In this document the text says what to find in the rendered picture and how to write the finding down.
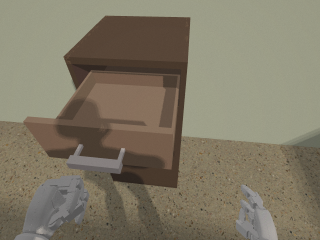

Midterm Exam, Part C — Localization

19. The drawer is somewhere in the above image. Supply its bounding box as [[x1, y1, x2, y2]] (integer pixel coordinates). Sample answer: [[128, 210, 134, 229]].
[[23, 70, 181, 170]]

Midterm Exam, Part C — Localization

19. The cabinet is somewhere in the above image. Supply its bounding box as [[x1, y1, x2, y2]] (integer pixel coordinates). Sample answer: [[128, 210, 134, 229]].
[[63, 15, 191, 188]]

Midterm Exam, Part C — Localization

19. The handle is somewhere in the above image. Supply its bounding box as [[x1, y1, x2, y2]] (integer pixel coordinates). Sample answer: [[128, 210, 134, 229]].
[[66, 144, 126, 174]]

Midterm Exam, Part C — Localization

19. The robot left hand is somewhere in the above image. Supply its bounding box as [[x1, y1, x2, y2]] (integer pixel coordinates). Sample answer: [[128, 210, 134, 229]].
[[22, 175, 90, 240]]

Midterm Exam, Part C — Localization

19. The robot right hand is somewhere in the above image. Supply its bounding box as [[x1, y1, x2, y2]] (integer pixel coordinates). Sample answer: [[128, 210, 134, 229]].
[[236, 184, 278, 240]]

